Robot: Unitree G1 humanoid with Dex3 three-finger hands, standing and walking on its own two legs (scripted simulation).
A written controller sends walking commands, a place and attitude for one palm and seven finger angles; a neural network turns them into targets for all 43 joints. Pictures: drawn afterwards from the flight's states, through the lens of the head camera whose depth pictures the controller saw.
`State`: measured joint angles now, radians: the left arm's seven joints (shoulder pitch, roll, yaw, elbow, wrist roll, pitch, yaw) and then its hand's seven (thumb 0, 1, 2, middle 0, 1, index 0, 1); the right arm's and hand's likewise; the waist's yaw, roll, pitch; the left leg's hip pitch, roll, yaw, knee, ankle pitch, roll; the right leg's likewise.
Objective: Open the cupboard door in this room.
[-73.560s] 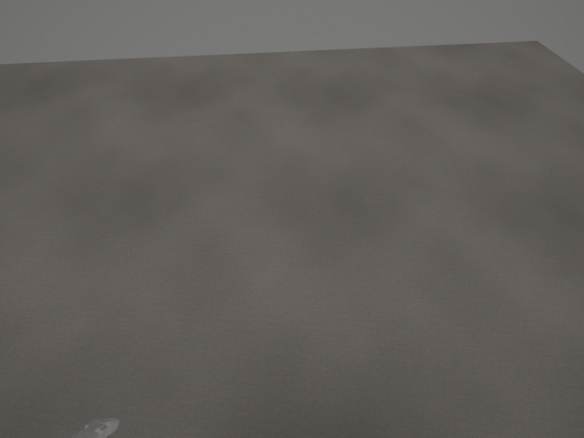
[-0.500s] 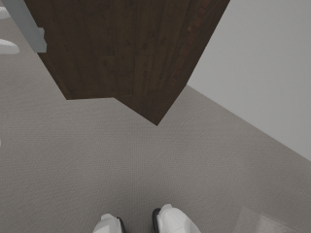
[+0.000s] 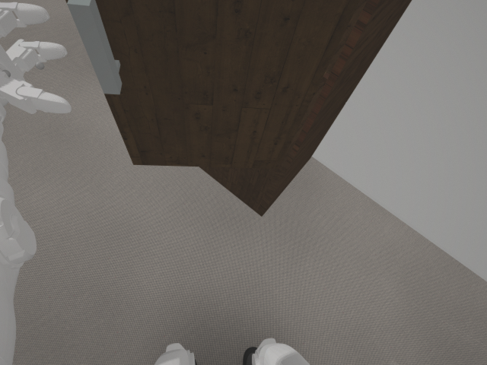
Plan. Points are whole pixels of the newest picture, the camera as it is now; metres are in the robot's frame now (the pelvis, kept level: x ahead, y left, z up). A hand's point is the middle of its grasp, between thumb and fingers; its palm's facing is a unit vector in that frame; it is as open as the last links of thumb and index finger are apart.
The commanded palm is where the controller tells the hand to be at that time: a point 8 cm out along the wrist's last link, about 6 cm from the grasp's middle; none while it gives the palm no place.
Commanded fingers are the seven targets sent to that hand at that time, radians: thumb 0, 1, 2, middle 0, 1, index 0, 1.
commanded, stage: move the hooked fingers beside the handle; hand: left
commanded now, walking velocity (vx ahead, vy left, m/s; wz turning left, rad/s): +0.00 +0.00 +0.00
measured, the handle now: (101, 40) +0.59 +0.16 +0.12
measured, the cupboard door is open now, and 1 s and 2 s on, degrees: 41 41 41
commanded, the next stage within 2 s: slide the fingers in behind the handle in 0.46 s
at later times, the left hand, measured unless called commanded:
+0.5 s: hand (43, 60) +0.54 +0.23 +0.13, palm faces -0.06 -1.00 +0.02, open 14.0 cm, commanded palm +0.53 +0.28 +0.12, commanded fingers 0.00 -0.50 0.30 -0.30 -1.20 -0.30 -1.20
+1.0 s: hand (57, 66) +0.53 +0.21 +0.12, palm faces -0.06 -1.00 +0.03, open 14.0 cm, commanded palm +0.52 +0.25 +0.12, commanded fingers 0.00 -0.50 0.30 -0.30 -1.20 -0.30 -1.20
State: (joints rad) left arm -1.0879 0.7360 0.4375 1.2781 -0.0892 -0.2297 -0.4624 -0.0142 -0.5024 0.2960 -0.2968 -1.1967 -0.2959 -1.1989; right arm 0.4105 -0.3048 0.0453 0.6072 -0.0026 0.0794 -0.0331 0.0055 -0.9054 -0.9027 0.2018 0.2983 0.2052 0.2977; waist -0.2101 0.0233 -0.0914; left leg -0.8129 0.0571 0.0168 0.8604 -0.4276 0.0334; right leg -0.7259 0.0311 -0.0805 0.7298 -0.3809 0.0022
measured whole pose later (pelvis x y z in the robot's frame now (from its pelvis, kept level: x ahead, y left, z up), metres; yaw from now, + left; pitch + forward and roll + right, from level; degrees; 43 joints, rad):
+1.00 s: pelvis -0.02 +0.01 -0.01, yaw -1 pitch +22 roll -5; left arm -1.14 0.72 0.42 1.32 -0.06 -0.24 -0.39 -0.01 -0.50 0.30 -0.30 -1.20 -0.30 -1.20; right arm 0.46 -0.28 0.06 0.62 -0.01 0.05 -0.02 0.01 -0.90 -0.90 0.20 0.30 0.21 0.30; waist -0.24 0.04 -0.09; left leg -0.87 0.06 0.02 0.91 -0.42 0.04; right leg -0.78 0.03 -0.07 0.78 -0.37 0.01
